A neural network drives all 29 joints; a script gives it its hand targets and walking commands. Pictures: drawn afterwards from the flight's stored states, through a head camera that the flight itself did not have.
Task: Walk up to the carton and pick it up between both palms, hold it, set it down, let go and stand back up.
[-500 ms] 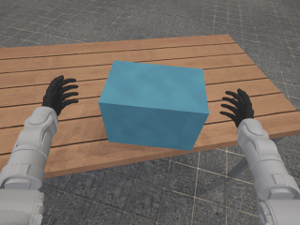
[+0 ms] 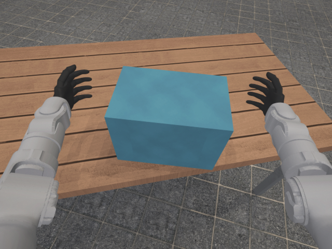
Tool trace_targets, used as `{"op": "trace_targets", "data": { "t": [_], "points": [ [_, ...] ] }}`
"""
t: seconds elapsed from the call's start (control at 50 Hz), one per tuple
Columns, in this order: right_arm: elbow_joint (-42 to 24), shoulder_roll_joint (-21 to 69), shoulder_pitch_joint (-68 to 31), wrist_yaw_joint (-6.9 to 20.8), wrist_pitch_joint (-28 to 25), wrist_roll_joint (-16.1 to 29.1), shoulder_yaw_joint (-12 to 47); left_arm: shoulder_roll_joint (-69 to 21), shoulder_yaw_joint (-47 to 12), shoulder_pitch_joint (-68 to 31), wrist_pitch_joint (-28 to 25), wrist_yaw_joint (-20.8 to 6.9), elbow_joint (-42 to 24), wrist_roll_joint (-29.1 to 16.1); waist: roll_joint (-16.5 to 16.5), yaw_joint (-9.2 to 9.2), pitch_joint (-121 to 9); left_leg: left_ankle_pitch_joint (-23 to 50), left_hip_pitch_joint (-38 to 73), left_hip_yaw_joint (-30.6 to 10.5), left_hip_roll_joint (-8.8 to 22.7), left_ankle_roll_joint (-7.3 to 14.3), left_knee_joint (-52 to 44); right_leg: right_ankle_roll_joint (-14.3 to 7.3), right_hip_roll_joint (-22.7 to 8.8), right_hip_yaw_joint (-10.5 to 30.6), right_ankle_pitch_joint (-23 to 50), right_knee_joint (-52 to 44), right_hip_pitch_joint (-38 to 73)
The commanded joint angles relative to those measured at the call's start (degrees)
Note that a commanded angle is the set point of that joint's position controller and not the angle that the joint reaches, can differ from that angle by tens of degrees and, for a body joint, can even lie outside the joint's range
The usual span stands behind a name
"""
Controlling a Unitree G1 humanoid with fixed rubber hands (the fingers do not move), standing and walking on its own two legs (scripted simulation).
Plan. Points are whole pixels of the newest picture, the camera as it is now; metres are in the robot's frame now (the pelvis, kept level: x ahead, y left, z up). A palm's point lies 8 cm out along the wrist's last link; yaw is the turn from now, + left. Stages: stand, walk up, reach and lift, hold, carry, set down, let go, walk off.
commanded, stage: reach and lift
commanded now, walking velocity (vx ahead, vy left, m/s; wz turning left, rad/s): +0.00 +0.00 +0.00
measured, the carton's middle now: (169, 120) +0.46 +0.02 -0.01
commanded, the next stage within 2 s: none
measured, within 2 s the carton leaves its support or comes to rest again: neither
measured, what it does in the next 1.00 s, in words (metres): stands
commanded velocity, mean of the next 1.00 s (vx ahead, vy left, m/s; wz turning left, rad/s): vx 0.00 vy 0.00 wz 0.00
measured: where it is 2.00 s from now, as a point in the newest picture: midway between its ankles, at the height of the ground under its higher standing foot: outside the picture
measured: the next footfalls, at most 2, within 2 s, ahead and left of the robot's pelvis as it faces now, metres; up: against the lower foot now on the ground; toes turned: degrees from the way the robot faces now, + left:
none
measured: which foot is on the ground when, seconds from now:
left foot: down 0.00-1.00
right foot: down 0.00-1.00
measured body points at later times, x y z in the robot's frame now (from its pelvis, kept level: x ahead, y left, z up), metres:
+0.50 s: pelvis +0.00 -0.01 +0.00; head +0.08 +0.02 +0.44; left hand +0.47 +0.28 +0.11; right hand +0.48 -0.22 +0.11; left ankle +0.01 +0.07 -0.73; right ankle -0.04 -0.12 -0.73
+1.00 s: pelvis +0.00 +0.00 -0.01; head +0.13 +0.03 +0.42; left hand +0.47 +0.28 +0.04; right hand +0.48 -0.21 +0.04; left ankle +0.01 +0.07 -0.73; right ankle -0.04 -0.12 -0.73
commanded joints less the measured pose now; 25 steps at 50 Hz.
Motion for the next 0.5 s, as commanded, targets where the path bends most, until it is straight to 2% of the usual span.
{"op": "trace_targets", "data": {
  "t": [0.0,0.02,0.04,0.06,0.08,0.1,0.12,0.14,0.16,0.18,0.2,0.22,0.24,0.28,0.3,0.32,0.34,0.36,0.38,0.4,0.42,0.44,0.46,0.48],
  "points": [
    [-9.26,-14.92,-34.64,-0.14,-5.53,1.30,-1.77,14.13,-1.08,-42.12,-5.21,1.43,-0.42,-4.70,6.33,-3.46,-43.85,38.10,27.66,-9.70,4.52,-6.96,5.56,0.62,-0.65,-4.13,22.42,-3.40,-15.66],
    [-9.34,-15.05,-36.00,0.11,-5.98,1.65,-2.14,14.44,-1.19,-44.40,-5.63,1.60,-0.70,-5.27,7.28,-3.90,-46.06,40.11,30.31,-9.92,4.79,-7.08,6.14,0.53,-0.66,-4.72,20.80,-3.48,-18.28],
    [-7.54,-13.82,-34.85,0.23,-5.98,1.83,-0.84,14.37,-1.03,-42.55,-5.85,1.34,2.63,-4.83,5.22,-2.63,-44.93,36.82,27.88,-9.48,4.44,-6.71,6.13,0.50,-0.41,-4.71,19.58,-3.32,-17.19],
    [-4.00,-14.42,-35.81,0.22,-5.56,2.63,-0.44,13.28,-2.25,-42.89,-5.39,1.28,5.74,-4.68,5.86,-3.21,-43.54,35.28,25.79,-8.48,4.11,-6.74,6.24,0.35,-0.64,-4.09,21.07,-3.13,-15.68],
    [-3.48,-15.20,-38.12,0.13,-5.16,2.54,-0.61,13.20,-3.29,-44.97,-5.02,1.17,7.40,-5.52,6.07,-3.52,-44.91,34.72,25.78,-8.76,4.40,-6.47,5.69,0.19,-0.74,-4.70,20.44,-2.99,-17.11],
    [-3.96,-13.96,-37.73,-0.10,-5.20,2.16,0.08,13.24,-3.24,-44.09,-5.25,0.90,8.51,-5.53,5.48,-3.04,-46.47,35.85,26.80,-9.31,4.49,-6.37,5.94,0.46,-1.04,-4.73,21.75,-2.87,-17.98],
    [-3.62,-14.61,-40.14,-0.09,-5.43,2.54,0.21,14.17,-3.33,-46.99,-5.32,0.61,8.88,-6.11,5.79,-3.36,-47.56,36.92,26.82,-9.23,4.46,-6.35,6.35,0.52,-1.11,-5.01,22.19,-2.77,-18.85],
    [-3.90,-13.99,-36.89,-0.30,-5.89,2.83,1.43,13.62,-2.57,-43.08,-5.50,0.27,9.82,-5.50,5.55,-2.74,-47.81,37.70,27.14,-8.66,4.15,-6.39,6.46,0.51,-1.17,-4.80,25.13,-2.64,-17.33],
    [-3.37,-13.18,-38.25,-0.40,-6.12,3.73,2.81,13.50,-3.59,-43.43,-5.83,-0.24,11.08,-6.21,5.08,-2.27,-46.75,37.41,27.05,-8.67,4.00,-6.03,6.34,0.73,-1.60,-4.57,25.73,-2.57,-17.54],
    [-1.22,-13.75,-38.02,-0.61,-5.93,3.08,2.01,14.05,-3.76,-45.31,-6.32,-0.58,10.54,-5.56,5.55,-3.71,-47.03,36.41,26.47,-8.34,3.66,-5.88,5.95,0.80,-1.61,-4.31,27.34,-2.71,-16.36],
    [-2.11,-14.23,-38.39,-0.56,-6.28,3.53,2.83,13.87,-4.01,-44.26,-6.49,-0.56,9.64,-5.89,5.84,-3.38,-47.60,38.63,28.92,-8.58,3.95,-5.98,5.88,1.31,-1.88,-4.57,29.06,-2.59,-16.60],
    [0.51,-13.47,-39.66,-0.31,-5.91,3.90,3.58,13.11,-3.96,-45.63,-6.47,-0.43,11.62,-5.96,5.94,-2.72,-47.03,38.75,29.19,-8.85,4.10,-6.02,6.08,1.01,-1.91,-5.05,26.53,-2.61,-18.60],
    [2.23,-12.69,-39.58,-0.57,-5.61,3.66,4.13,13.44,-4.09,-45.18,-6.63,-0.95,14.55,-5.27,4.64,-2.86,-44.32,35.84,27.04,-8.78,4.13,-5.70,5.49,1.10,-1.84,-4.68,25.43,-2.91,-17.88],
    [4.04,-12.92,-39.43,-0.47,-6.51,2.92,2.75,12.05,-4.62,-46.05,-7.76,-0.82,11.58,-5.47,5.71,-3.79,-46.23,37.75,29.14,-9.29,4.65,-5.76,5.67,0.93,-1.84,-5.31,24.94,-2.56,-20.94],
    [8.60,-12.76,-38.48,-0.42,-6.47,2.25,2.01,11.22,-5.69,-46.62,-8.31,-1.12,13.64,-5.37,6.86,-5.39,-42.75,37.63,30.10,-9.94,5.12,-6.10,5.85,0.99,-1.95,-5.54,21.59,-3.21,-24.44],
    [7.52,-11.78,-37.18,-0.36,-7.33,2.76,2.62,11.26,-5.05,-44.90,-9.14,-0.98,12.14,-5.00,6.02,-3.85,-44.83,38.46,28.36,-9.47,4.63,-6.05,6.29,0.62,-1.85,-5.23,24.57,-2.89,-21.44],
    [5.95,-11.93,-38.78,-0.36,-8.53,2.76,2.05,10.47,-6.69,-46.35,-10.57,-0.88,10.04,-6.04,8.05,-4.83,-46.58,39.91,30.50,-9.73,4.90,-6.21,6.53,0.81,-1.95,-5.81,23.91,-3.12,-24.12],
    [5.74,-11.32,-37.90,-0.33,-9.37,2.13,2.23,10.08,-5.97,-45.40,-11.18,-0.84,10.60,-5.99,7.83,-4.67,-47.65,43.50,32.52,-10.42,5.17,-6.30,7.80,1.19,-2.05,-6.28,23.94,-2.92,-26.78],
    [6.31,-11.14,-37.29,-0.33,-9.83,1.90,2.14,10.91,-5.20,-45.14,-11.99,-0.62,10.30,-5.36,7.73,-3.95,-49.50,42.85,32.21,-10.49,5.11,-6.26,7.94,0.98,-1.89,-6.21,23.05,-3.01,-26.30],
    [6.82,-11.18,-36.74,-0.41,-10.42,1.75,1.43,11.35,-5.46,-46.05,-12.87,-0.58,10.13,-5.33,8.54,-4.75,-50.38,44.37,33.67,-11.04,5.22,-6.48,9.01,1.06,-1.78,-6.39,21.66,-3.13,-28.90],
    [5.09,-10.42,-38.07,-0.19,-11.16,1.78,1.73,9.89,-6.62,-46.10,-13.44,-0.23,9.55,-7.00,9.30,-4.45,-51.47,46.20,36.37,-11.65,5.79,-6.39,9.55,1.01,-1.96,-6.85,18.79,-3.50,-33.19],
    [8.85,-10.57,-36.17,-0.08,-11.26,1.28,1.09,9.17,-5.78,-44.81,-13.62,0.16,10.44,-5.65,9.95,-4.51,-49.02,46.03,36.35,-11.36,5.97,-6.81,9.45,0.66,-1.71,-6.79,16.83,-3.59,-33.06],
    [9.03,-10.30,-35.56,-0.26,-11.70,1.36,1.01,10.06,-5.35,-43.40,-13.93,-0.37,15.42,-4.54,8.24,-4.37,-49.09,41.67,31.16,-10.76,5.26,-6.55,9.17,0.39,-1.72,-6.12,18.02,-3.73,-29.78],
    [7.98,-10.44,-35.52,-0.16,-12.59,2.32,2.93,10.87,-5.13,-42.38,-14.67,-0.35,16.72,-4.62,6.86,-2.89,-49.82,41.52,29.15,-9.76,4.59,-6.46,8.76,0.70,-1.76,-6.23,21.55,-2.73,-24.84]
  ]
}}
